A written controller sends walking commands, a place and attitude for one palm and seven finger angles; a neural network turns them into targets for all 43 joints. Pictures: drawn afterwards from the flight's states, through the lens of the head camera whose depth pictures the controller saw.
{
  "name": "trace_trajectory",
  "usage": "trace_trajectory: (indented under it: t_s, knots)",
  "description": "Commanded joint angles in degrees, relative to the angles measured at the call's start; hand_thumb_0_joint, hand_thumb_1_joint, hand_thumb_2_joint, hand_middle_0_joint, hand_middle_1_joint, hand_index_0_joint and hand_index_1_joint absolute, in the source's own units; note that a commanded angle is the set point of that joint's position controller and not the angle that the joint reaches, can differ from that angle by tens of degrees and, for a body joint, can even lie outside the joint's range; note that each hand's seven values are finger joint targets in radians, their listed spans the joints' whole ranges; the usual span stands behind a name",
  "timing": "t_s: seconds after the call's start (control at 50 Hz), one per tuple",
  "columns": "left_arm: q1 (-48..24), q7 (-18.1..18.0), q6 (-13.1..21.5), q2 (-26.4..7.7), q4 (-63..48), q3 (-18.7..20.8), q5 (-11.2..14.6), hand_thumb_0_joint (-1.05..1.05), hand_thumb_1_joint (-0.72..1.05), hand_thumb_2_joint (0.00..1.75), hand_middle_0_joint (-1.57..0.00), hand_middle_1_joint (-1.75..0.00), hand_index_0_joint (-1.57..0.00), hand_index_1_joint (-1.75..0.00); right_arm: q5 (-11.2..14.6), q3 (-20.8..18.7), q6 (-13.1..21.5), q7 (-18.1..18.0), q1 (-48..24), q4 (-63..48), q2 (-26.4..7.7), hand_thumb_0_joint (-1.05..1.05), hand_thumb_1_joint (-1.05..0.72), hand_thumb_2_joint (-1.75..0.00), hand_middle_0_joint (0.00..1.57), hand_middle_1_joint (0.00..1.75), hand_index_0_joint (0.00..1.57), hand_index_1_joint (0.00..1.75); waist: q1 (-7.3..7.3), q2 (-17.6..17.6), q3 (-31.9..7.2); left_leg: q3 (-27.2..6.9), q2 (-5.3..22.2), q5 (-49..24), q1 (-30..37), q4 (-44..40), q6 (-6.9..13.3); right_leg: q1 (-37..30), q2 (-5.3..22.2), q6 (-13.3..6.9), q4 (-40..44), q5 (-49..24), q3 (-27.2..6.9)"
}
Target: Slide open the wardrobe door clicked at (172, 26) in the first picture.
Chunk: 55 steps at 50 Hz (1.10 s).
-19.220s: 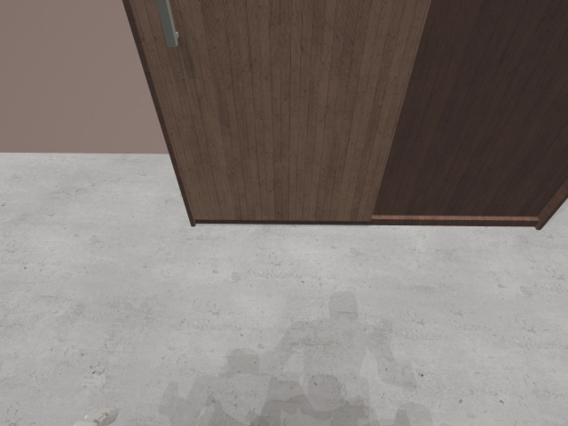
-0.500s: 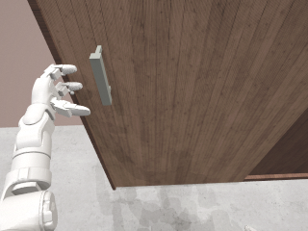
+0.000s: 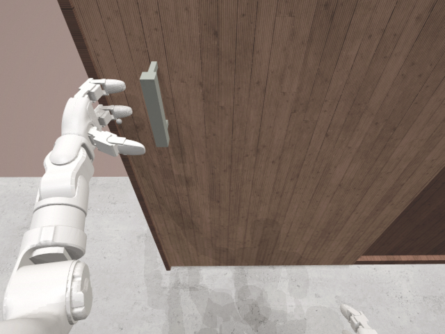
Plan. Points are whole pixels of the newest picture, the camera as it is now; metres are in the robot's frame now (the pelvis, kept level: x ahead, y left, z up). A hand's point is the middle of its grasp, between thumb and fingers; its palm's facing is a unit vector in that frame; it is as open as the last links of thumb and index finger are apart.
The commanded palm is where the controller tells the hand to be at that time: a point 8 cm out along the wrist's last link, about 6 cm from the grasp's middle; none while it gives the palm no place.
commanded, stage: move the hooked fingers beside the handle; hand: left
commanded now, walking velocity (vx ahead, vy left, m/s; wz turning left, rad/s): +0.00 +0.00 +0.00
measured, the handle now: (158, 105) +0.49 +0.15 +0.17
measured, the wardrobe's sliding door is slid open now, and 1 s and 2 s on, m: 0.00 0.00 0.00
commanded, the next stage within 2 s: feel for the door with the fingertips in 0.14 s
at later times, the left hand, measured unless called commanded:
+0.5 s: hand (139, 122) +0.43 +0.17 +0.17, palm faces +0.06 -1.00 -0.01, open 14.0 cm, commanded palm +0.40 +0.22 +0.17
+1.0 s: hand (140, 115) +0.45 +0.17 +0.17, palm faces +0.09 -1.00 -0.02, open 13.7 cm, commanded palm +0.43 +0.22 +0.17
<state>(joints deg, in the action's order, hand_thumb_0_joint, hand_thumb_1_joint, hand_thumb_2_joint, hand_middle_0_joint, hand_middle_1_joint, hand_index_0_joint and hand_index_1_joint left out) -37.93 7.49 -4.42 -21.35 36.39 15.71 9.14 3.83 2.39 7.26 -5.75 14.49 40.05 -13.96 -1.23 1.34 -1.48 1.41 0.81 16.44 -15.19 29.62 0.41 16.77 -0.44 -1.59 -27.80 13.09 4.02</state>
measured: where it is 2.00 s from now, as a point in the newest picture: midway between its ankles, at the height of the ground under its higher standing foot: outside the picture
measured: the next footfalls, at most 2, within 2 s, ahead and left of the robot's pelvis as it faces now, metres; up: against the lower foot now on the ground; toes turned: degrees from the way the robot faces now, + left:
none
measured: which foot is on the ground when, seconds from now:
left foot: down 0.00-1.00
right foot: down 0.00-1.00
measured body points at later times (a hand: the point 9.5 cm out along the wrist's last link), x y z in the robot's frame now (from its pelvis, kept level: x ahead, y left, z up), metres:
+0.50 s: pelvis +0.00 +0.00 +0.00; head +0.01 -0.02 +0.45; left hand +0.42 +0.22 +0.18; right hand +0.12 -0.26 -0.11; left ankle -0.01 +0.11 -0.74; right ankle +0.02 -0.10 -0.74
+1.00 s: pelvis +0.00 -0.01 +0.00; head +0.02 -0.02 +0.45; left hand +0.44 +0.22 +0.18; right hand +0.10 -0.27 -0.12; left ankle -0.01 +0.11 -0.74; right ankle +0.02 -0.10 -0.74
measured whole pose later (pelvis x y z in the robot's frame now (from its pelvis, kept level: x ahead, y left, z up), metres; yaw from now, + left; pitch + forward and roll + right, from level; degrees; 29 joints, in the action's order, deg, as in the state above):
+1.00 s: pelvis +0.00 -0.01 +0.00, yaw +0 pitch +3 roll +0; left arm -44.0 5.2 -3.4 -19.7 44.1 14.3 8.7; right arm 3.6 1.2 6.7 -5.2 16.7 42.1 -14.9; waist -2.2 1.9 -1.8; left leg 1.0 1.2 16.3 -16.7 29.7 0.0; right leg 18.2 -0.9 -2.1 -27.9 13.0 4.3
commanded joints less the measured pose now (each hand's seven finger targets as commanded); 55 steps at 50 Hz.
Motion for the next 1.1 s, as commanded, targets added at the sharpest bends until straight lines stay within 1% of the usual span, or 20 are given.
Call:
trace_trajectory:
  t_s: [0.0, 0.04, 0.14, 0.2, 0.26, 0.34, 0.4, 0.46, 0.48, 0.58, 0.64, 0.66, 0.72, 0.82, 0.86, 0.92, 0.94, 0.98, 1.02, 1.08]
  knots:
    - [-27.5, 1.3, 2.8, -11.7, -12.3, 0.8, 1.1, 0.00, -0.50, 0.30, -0.30, -1.20, -0.30, -1.20, 0.4, -3.1, 2.5, -0.4, -1.8, -6.5, -8.4, 0.00, -0.90, -0.90, 0.20, 0.30, 0.20, 0.30, -0.56, 3.3, -17.8, -1.9, -0.5, -15.6, 5.1, -3.2, 0.6, -8.1, -0.1, -0.2, 2.4, -15.0, -2.8]
    - [-24.5, 1.9, 0.9, -13.0, -8.5, 2.5, 1.7, 0.00, -0.50, 0.30, -0.30, -1.20, -0.30, -1.20, 0.6, -3.3, 2.1, -0.5, -1.1, -5.9, -9.0, 0.00, -0.90, -0.90, 0.20, 0.30, 0.20, 0.30, -0.56, -0.7, -16.2, -1.8, -0.4, -14.4, 3.2, -3.4, 0.8, -8.2, -0.1, 0.0, 2.8, -14.8, -2.7]
    - [-24.5, 1.8, 0.1, -13.1, -8.8, 3.1, 2.1, 0.00, -0.50, 0.30, -0.30, -1.20, -0.30, -1.20, 0.5, -3.5, 1.9, -0.3, -0.6, -6.2, -9.3, 0.00, -0.90, -0.90, 0.20, 0.30, 0.20, 0.30, -0.76, -3.2, -14.5, -1.6, -0.4, -12.8, 1.6, -3.4, 1.0, -7.2, 0.0, 0.2, 3.2, -13.2, -2.9]
    - [-27.0, 0.6, 2.8, -14.4, -13.5, 3.8, 1.3, 0.00, -0.50, 0.30, -0.30, -1.20, -0.30, -1.20, 0.2, -3.8, 2.3, -0.1, -0.3, -6.4, -9.1, 0.00, -0.90, -0.90, 0.20, 0.30, 0.20, 0.30, -0.45, -0.5, -17.1, -1.7, -0.5, -14.7, 3.6, -3.1, 1.0, -8.0, -0.2, -0.1, 2.5, -14.5, -3.1]
    - [-27.7, 0.1, 5.5, -11.7, -20.1, 1.1, 1.2, 0.00, -0.50, 0.30, -0.30, -1.20, -0.30, -1.20, 0.1, -4.1, 2.8, 0.1, -0.6, -6.9, -8.5, 0.00, -0.90, -0.90, 0.20, 0.30, 0.20, 0.30, -0.22, 3.2, -22.0, -1.5, -0.4, -18.9, 7.3, -2.3, 0.8, -9.8, -0.5, -0.2, 1.6, -18.0, -3.2]
    - [-26.2, -0.5, 4.0, -9.4, -16.7, 0.3, 1.5, 0.00, -0.50, 0.30, -0.30, -1.20, -0.30, -1.20, 0.3, -4.0, 2.8, 0.1, -0.8, -5.5, -8.4, 0.00, -0.90, -0.90, 0.20, 0.30, 0.20, 0.30, -0.86, 1.1, -18.2, -1.6, -0.4, -17.0, 5.8, -2.9, 0.7, -8.3, -0.7, 0.0, 2.3, -16.8, -2.6]
    - [-24.4, -1.7, 0.8, -9.3, -13.2, 1.2, 1.3, 0.00, -0.50, 0.30, -0.30, -1.20, -0.30, -1.20, 0.3, -3.8, 2.3, 0.1, -1.8, -5.4, -8.5, 0.00, -0.90, -0.90, 0.20, 0.30, 0.20, 0.30, -0.35, -0.5, -15.1, -1.4, -0.5, -14.2, 3.7, -3.5, 1.0, -7.6, -0.3, 0.2, 3.2, -14.4, -2.7]
    - [-24.0, -3.0, -0.7, -9.8, -13.1, 1.7, 0.6, 0.00, -0.50, 0.30, -0.30, -1.20, -0.30, -1.20, 0.1, -3.5, 1.6, 0.1, -2.4, -5.9, -8.5, 0.00, -0.90, -0.90, 0.20, 0.30, 0.20, 0.30, 0.17, -1.5, -15.1, -1.3, -0.6, -13.7, 3.3, -3.8, 1.0, -8.4, -0.2, 0.2, 3.3, -13.6, -2.7]
    - [-25.6, -3.3, -0.3, -7.9, -14.6, 0.2, 0.5, 0.00, -0.50, 0.30, -0.30, -1.20, -0.30, -1.20, 0.0, -3.4, 1.6, 0.2, -2.6, -6.2, -8.0, 0.00, -0.90, -0.90, 0.20, 0.30, 0.20, 0.30, -0.22, -1.0, -15.8, -1.3, -0.5, -14.4, 3.9, -3.9, 1.0, -8.3, -0.1, 0.2, 3.2, -14.3, -2.7]
    - [-28.5, -4.2, 1.8, -6.9, -14.9, -0.9, 0.4, 0.00, -0.50, 0.30, -0.30, -1.20, -0.30, -1.20, -0.1, -3.3, 1.6, 0.1, -2.9, -6.2, -7.8, 0.00, -0.90, -0.90, 0.20, 0.30, 0.20, 0.30, -0.83, -2.9, -15.8, -1.3, -0.4, -13.0, 4.1, -3.6, 1.0, -7.9, -0.2, 0.4, 3.2, -13.4, -3.1]
    - [-31.5, -4.6, 2.5, -9.6, -12.3, 1.0, -0.3, 0.00, -0.50, 0.30, -0.30, -1.20, -0.30, -1.20, -0.4, -3.2, 1.5, -0.1, -2.4, -5.4, -7.8, 0.00, -0.90, -0.90, 0.20, 0.30, 0.20, 0.30, -1.23, -2.0, -15.9, -1.1, -0.6, -11.5, 3.5, -3.3, 1.1, -7.3, 0.0, 0.4, 3.5, -12.1, -3.6]
    - [-30.8, -4.7, 2.7, -10.4, -12.3, 1.4, -0.7, 0.00, -0.50, 0.30, -0.30, -1.20, -0.30, -1.20, -0.5, -3.3, 1.3, -0.2, -2.4, -5.5, -8.0, 0.00, -0.90, -0.90, 0.20, 0.30, 0.20, 0.30, -0.64, -0.9, -16.9, -1.0, -0.7, -12.1, 4.0, -3.3, 1.1, -7.9, 0.0, 0.4, 3.2, -12.4, -3.7]
    - [-32.1, -4.3, 3.1, -8.7, -10.9, -0.1, -0.9, 0.00, -0.50, 0.30, -0.30, -1.20, -0.30, -1.20, -0.5, -3.1, 1.4, 0.0, -2.0, -5.4, -7.5, 0.00, -0.90, -0.90, 0.20, 0.30, 0.20, 0.30, -1.07, 0.2, -18.1, -0.8, -0.8, -13.4, 4.1, -2.9, 1.1, -8.4, 0.1, 0.3, 2.8, -14.7, -3.7]
    - [-32.8, -2.9, 3.4, -9.3, -7.3, 0.3, 0.1, 0.00, -0.50, 0.30, -0.30, -1.20, -0.30, -1.20, -0.3, -3.3, 1.6, -0.1, -1.1, -5.1, -8.0, 0.00, -0.90, -0.90, 0.20, 0.30, 0.20, 0.30, -1.65, -2.6, -17.5, -1.0, -0.8, -13.1, 2.7, -2.7, 1.3, -8.3, 0.0, 0.5, 2.8, -15.3, -3.8]
    - [-32.5, -2.7, 3.4, -12.2, -4.3, 2.5, 0.0, 0.00, -0.50, 0.30, -0.30, -1.20, -0.30, -1.20, -0.4, -3.4, 1.4, -0.1, -0.3, -4.7, -8.7, 0.00, -0.90, -0.90, 0.20, 0.30, 0.20, 0.30, -1.41, -3.6, -16.9, -1.0, -0.8, -12.0, 1.4, -2.8, 1.2, -8.7, 0.2, 0.6, 3.0, -14.3, -4.0]
    - [-35.8, -2.4, 4.3, -8.8, -4.9, -0.9, -0.5, 0.00, -0.50, 0.30, -0.30, -1.20, -0.30, -1.20, -0.2, -3.5, 1.8, 0.2, 0.2, -4.6, -8.2, 0.00, -0.90, -0.90, 0.20, 0.30, 0.20, 0.30, -2.44, -0.2, -17.2, -1.0, -0.9, -12.5, 2.4, -2.4, 1.2, -6.7, 0.1, 0.4, 2.7, -14.3, -3.7]
    - [-36.6, -2.5, 4.5, -8.4, -3.9, -1.1, -0.5, 0.00, -0.50, 0.30, -0.30, -1.20, -0.30, -1.20, -0.3, -3.5, 1.9, 0.4, 0.8, -4.3, -8.2, 0.00, -0.90, -0.90, 0.20, 0.30, 0.20, 0.30, -2.63, -0.8, -16.8, -1.3, -0.9, -12.4, 2.1, -2.2, 1.2, -6.1, 0.0, 0.4, 2.6, -14.1, -3.6]
    - [-37.1, -2.8, 5.0, -11.3, -2.3, 0.9, -0.7, 0.00, -0.50, 0.30, -0.30, -1.20, -0.30, -1.20, -0.3, -3.8, 1.9, 0.4, 1.7, -3.8, -8.8, 0.00, -0.90, -0.90, 0.20, 0.30, 0.20, 0.30, -2.90, -1.8, -16.6, -1.4, -0.8, -12.1, 1.6, -2.0, 1.3, -6.0, 0.0, 0.5, 2.7, -13.8, -3.7]
    - [-38.5, -2.7, 5.3, -8.8, -2.0, -1.1, -0.8, 0.00, -0.50, 0.30, -0.30, -1.20, -0.30, -1.20, -0.3, -3.8, 2.1, 0.6, 1.8, -3.8, -8.5, 0.00, -0.90, -0.90, 0.20, 0.30, 0.20, 0.30, -3.10, -1.1, -17.5, -1.4, -1.0, -11.8, 1.7, -1.9, 1.3, -5.6, 0.0, 0.4, 2.5, -13.4, -3.8]
    - [-36.5, -2.4, 5.8, -8.7, -1.7, -0.8, -0.5, 0.00, -0.50, 0.30, -0.30, -1.20, -0.30, -1.20, -0.2, -3.9, 2.3, 0.8, 2.2, -3.9, -8.6, 0.00, -0.90, -0.90, 0.20, 0.30, 0.20, 0.30, -2.62, -1.3, -18.8, -1.7, -0.9, -12.3, 2.1, -2.0, 1.2, -6.1, -0.2, 0.3, 2.2, -13.3, -3.3]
